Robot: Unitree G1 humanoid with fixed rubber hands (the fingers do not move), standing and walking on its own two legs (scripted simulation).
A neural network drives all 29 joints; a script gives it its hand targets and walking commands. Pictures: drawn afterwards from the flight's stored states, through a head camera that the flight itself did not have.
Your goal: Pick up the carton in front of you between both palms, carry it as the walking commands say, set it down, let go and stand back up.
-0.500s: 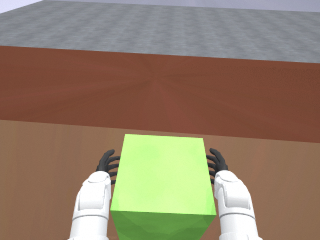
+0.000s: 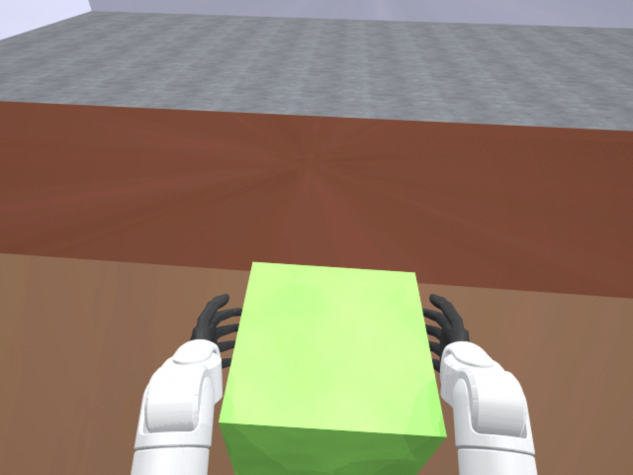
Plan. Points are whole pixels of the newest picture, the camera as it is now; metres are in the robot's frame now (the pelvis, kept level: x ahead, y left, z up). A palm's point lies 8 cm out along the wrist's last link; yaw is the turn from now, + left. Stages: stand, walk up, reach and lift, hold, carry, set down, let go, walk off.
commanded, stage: carry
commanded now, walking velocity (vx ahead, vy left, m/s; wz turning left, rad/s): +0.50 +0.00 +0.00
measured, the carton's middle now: (325, 385) +0.28 -0.01 +0.01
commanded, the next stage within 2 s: none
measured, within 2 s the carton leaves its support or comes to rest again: neither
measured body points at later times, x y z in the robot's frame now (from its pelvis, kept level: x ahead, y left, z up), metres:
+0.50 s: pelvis +0.27 -0.03 -0.02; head +0.26 -0.04 +0.43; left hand +0.56 +0.11 +0.07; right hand +0.55 -0.20 +0.07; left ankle +0.09 +0.10 -0.73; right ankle +0.37 -0.12 -0.74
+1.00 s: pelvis +0.61 -0.01 -0.02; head +0.61 -0.01 +0.43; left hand +0.89 +0.12 +0.05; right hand +0.88 -0.18 +0.06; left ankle +0.71 +0.06 -0.74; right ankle +0.39 -0.12 -0.69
